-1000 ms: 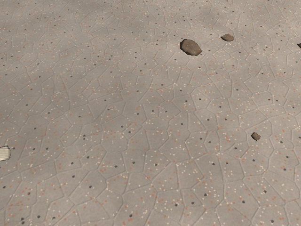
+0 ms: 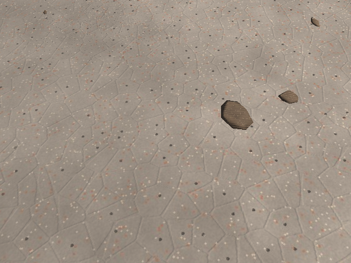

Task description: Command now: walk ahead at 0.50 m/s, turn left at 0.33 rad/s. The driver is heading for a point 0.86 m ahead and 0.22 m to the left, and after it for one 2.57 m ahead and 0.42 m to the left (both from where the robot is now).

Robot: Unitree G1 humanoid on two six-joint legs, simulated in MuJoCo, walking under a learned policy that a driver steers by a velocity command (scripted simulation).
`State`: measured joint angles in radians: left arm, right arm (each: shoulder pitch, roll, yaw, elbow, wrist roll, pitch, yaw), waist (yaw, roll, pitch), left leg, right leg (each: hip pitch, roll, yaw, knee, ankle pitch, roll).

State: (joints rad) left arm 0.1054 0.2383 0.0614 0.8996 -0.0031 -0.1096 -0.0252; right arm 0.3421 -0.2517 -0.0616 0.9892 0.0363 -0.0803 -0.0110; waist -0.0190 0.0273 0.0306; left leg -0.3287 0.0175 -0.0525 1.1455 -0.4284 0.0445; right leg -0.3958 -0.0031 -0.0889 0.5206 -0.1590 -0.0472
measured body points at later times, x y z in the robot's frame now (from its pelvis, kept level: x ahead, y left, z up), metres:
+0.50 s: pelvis +0.27 +0.06 -0.02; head +0.31 +0.08 +0.43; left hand +0.22 +0.34 -0.16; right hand +0.51 -0.14 -0.12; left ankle +0.35 +0.16 -0.73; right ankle +0.10 -0.10 -0.67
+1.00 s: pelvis +0.57 +0.13 -0.01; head +0.60 +0.14 +0.44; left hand +0.66 +0.44 -0.10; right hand +0.69 -0.13 -0.14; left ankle +0.36 +0.16 -0.72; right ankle +0.72 +0.09 -0.73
